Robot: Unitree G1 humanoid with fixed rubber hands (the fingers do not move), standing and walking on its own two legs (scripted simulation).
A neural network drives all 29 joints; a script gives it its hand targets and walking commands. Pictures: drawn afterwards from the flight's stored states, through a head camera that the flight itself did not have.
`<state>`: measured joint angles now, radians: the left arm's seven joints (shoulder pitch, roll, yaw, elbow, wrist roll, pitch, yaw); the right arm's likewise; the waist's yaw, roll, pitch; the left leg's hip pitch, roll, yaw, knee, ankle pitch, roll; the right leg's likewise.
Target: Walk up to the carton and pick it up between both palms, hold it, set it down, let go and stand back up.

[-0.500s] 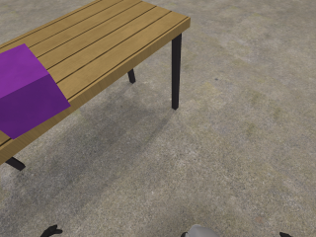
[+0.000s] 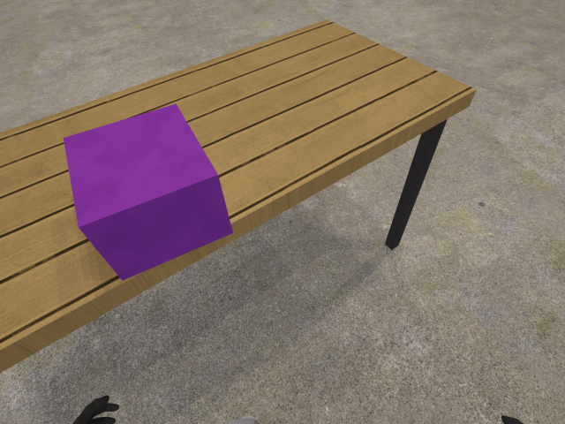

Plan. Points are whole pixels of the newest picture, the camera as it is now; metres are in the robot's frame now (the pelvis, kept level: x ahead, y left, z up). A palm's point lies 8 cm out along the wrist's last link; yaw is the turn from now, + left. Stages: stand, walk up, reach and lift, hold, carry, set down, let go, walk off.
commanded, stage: walk up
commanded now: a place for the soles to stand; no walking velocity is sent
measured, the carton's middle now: (150, 186) +0.50 +0.25 +0.05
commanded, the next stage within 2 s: none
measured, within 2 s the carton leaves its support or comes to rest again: neither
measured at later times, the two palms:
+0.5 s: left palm (47, 407) +0.18 +0.37 -0.06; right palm (459, 343) +0.26 -0.25 -0.10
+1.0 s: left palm (95, 397) +0.20 +0.33 -0.11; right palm (457, 304) +0.33 -0.29 -0.12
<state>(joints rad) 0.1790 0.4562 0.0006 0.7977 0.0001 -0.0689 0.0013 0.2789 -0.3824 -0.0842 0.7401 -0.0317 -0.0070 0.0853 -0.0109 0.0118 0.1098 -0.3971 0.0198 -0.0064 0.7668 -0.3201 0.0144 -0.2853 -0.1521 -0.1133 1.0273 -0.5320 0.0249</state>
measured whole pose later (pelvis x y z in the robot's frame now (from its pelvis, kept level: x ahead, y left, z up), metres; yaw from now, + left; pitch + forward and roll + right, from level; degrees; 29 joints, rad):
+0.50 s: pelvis +0.13 +0.03 +0.01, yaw +9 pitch -3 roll +2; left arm 0.19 0.44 0.00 0.79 0.00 -0.06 0.00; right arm 0.30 -0.38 -0.08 0.72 -0.02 -0.01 0.03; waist 0.02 0.02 0.13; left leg -0.40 -0.01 -0.03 0.91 -0.40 0.01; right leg -0.26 -0.14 -0.17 0.75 -0.42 -0.02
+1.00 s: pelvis +0.17 +0.00 -0.03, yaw +15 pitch -5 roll +4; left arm 0.16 0.43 0.00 0.71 0.00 0.03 -0.02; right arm 0.27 -0.38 -0.08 0.72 -0.02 -0.04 -0.09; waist 0.02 -0.05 0.24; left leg -0.47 -0.06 -0.08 1.19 -0.59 0.01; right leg -0.44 -0.09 -0.13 1.01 -0.49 -0.08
